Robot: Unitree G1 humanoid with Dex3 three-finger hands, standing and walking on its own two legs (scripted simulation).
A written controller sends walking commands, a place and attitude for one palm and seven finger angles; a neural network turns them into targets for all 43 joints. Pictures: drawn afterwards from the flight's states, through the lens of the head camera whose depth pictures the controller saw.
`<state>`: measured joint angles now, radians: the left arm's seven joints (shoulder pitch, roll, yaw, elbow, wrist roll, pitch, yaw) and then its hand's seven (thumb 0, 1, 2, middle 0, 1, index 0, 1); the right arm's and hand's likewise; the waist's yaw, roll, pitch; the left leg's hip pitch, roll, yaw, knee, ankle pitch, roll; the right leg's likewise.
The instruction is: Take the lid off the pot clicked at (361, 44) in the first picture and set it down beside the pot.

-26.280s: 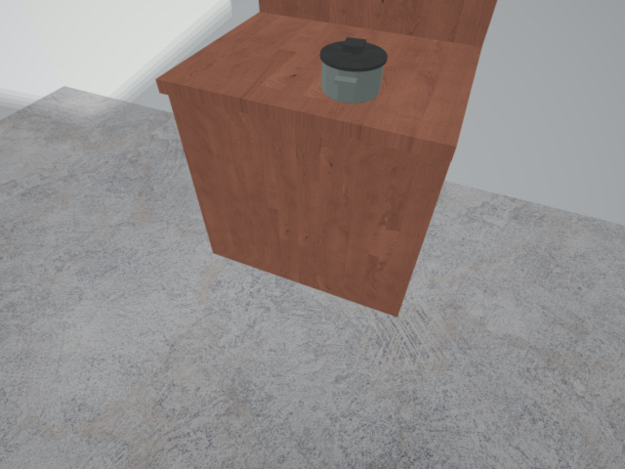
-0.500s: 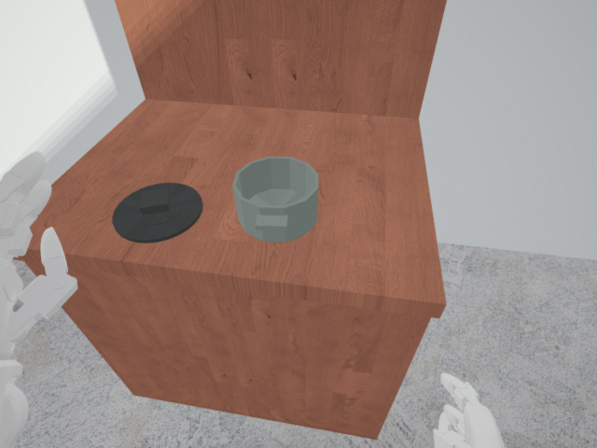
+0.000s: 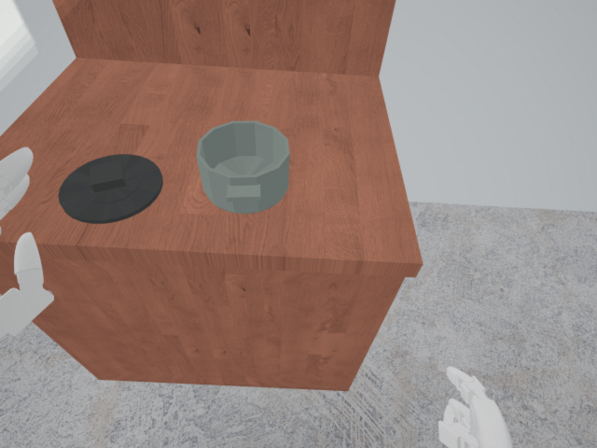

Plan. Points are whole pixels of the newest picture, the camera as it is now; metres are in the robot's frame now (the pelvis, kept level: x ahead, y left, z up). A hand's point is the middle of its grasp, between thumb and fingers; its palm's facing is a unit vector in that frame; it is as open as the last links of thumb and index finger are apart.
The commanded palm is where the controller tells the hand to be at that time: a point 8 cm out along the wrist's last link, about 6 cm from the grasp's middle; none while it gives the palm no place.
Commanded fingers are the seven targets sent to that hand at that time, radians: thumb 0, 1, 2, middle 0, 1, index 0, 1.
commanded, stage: step back with the hand held close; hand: left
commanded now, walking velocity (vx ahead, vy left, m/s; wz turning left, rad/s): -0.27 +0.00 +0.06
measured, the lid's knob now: (107, 176) +0.51 +0.36 +0.05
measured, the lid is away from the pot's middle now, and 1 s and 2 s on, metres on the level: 0.23 0.23 0.23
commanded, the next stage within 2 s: stop stepping back and stand still in 1.38 s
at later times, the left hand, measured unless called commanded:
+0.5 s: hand out of the picture +0.13 +0.24 +0.22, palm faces +0.48 -0.75 -0.45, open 7.4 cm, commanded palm +0.06 +0.29 +0.23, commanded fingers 0.00 0.90 0.90 -0.20 -0.30 -0.20 -0.30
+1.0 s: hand out of the picture +0.11 +0.21 +0.23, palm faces +0.46 -0.78 -0.44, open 7.4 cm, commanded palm +0.03 +0.27 +0.23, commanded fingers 0.00 0.90 0.90 -0.20 -0.30 -0.20 -0.30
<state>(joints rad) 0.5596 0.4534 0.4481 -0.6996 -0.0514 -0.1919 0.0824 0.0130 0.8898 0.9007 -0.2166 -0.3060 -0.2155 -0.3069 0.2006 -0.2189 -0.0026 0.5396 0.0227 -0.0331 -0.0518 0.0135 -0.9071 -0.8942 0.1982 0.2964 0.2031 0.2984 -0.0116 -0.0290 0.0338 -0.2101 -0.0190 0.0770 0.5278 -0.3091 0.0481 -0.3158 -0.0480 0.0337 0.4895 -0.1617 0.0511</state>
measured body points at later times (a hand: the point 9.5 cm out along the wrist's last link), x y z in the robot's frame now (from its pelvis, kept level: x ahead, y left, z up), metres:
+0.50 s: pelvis -0.05 +0.00 -0.02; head -0.05 +0.01 +0.43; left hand +0.10 +0.28 +0.24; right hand +0.11 -0.24 -0.09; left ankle -0.02 +0.09 -0.73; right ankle +0.06 -0.15 -0.73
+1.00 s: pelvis -0.08 -0.02 -0.02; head -0.06 +0.00 +0.43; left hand +0.08 +0.25 +0.25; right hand +0.09 -0.26 -0.09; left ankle -0.02 +0.09 -0.73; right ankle +0.05 -0.16 -0.73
